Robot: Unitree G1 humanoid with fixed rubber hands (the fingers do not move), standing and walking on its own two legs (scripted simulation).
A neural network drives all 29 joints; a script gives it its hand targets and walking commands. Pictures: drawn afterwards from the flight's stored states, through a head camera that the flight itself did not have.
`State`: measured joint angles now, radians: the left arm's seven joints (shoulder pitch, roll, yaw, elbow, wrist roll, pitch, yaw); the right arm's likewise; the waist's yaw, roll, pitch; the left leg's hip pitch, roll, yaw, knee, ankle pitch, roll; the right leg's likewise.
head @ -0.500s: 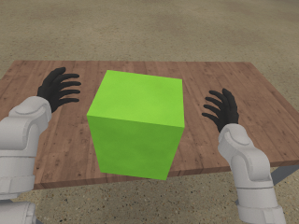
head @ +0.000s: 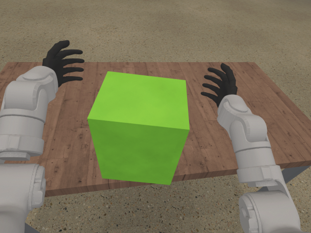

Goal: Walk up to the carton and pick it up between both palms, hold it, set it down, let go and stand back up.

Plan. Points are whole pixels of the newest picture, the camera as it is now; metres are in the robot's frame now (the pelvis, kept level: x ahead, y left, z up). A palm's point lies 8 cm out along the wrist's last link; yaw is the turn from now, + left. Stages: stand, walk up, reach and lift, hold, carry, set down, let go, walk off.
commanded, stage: reach and lift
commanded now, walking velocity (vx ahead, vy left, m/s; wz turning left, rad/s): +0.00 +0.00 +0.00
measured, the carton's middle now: (141, 132) +0.38 -0.02 +0.06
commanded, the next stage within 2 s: none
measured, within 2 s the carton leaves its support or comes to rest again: neither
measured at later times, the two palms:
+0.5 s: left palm (70, 107) +0.43 +0.16 +0.12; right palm (209, 123) +0.36 -0.19 +0.11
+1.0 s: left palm (80, 116) +0.42 +0.14 +0.10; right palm (196, 128) +0.36 -0.16 +0.09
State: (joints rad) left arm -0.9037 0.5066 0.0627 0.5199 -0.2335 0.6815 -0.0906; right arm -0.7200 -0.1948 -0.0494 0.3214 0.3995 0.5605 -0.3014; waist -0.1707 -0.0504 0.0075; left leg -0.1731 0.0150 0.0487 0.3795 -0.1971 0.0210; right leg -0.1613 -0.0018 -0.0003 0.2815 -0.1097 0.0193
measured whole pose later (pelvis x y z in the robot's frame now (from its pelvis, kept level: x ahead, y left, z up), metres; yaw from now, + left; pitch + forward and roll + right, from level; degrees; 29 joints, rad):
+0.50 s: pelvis -0.01 +0.00 +0.00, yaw +0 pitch +2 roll -1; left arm -0.79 0.36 0.04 0.79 -0.19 0.30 -0.06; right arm -0.59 -0.06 -0.06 0.50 0.22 0.27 -0.28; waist -0.13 -0.03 0.00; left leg -0.24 0.01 0.04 0.40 -0.19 0.02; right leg -0.23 0.00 -0.01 0.32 -0.12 0.02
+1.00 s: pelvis +0.00 +0.00 +0.00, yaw +0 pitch +1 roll -2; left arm -0.71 0.22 0.06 0.72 -0.08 0.25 -0.04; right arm -0.55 0.00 -0.02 0.61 0.22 0.09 -0.34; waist -0.11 -0.03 0.01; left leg -0.22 0.02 0.04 0.42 -0.22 0.02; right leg -0.20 0.00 0.00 0.30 -0.12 0.02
